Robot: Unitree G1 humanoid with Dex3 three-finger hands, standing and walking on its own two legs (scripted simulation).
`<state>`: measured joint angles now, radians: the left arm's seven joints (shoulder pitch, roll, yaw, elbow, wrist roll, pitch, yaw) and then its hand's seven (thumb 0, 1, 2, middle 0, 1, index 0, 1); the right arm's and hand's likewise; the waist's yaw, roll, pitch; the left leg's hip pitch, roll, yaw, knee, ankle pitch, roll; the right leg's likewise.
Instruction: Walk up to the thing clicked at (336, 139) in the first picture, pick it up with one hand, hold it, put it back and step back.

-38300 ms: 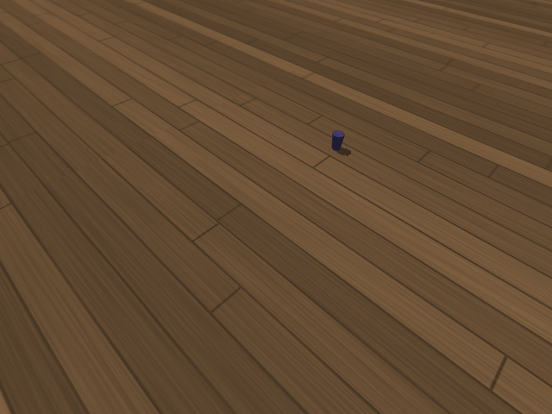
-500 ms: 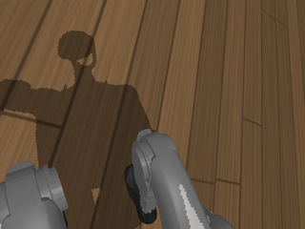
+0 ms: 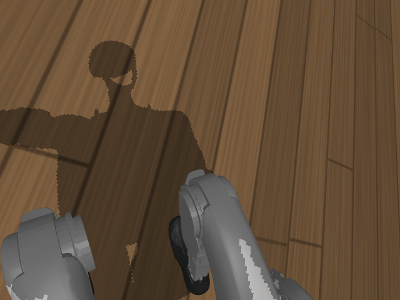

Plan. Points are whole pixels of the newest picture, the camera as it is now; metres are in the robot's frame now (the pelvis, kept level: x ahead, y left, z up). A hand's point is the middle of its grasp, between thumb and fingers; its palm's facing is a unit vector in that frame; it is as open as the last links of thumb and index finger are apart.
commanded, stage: withdraw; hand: left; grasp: from above
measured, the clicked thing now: out of the picture +0.45 +0.35 -0.26
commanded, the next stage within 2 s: home in 0.74 s
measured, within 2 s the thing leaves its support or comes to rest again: neither
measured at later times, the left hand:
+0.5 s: hand out of the picture +0.42 +0.36 -0.05, palm faces -0.55 -0.17 -0.82, open 14.1 cm
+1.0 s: hand out of the picture +0.46 +0.39 -0.10, palm faces -0.35 -0.10 -0.93, open 13.5 cm
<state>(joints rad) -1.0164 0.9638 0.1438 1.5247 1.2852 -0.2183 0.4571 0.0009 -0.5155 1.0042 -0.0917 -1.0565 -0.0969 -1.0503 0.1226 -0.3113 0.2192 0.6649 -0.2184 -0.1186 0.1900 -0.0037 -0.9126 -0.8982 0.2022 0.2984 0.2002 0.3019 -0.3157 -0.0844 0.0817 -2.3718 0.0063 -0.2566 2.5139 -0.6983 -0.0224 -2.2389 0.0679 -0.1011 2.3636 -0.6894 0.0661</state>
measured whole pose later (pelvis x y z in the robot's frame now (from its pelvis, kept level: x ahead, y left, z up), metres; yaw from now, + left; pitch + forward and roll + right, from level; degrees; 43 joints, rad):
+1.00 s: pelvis -0.01 +0.00 +0.02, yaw +4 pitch +34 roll -11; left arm -1.10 0.92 0.12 1.42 1.25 -0.14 0.29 0.00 -0.40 0.91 -0.19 -0.88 -0.18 -0.88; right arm 0.20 -0.25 0.14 0.68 -0.14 0.01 0.12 0.00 -0.90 -0.89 0.20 0.30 0.20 0.30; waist -0.28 0.01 -0.02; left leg -2.38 0.00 -0.16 2.39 -0.62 0.01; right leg -2.25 0.04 -0.03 2.29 -0.66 0.06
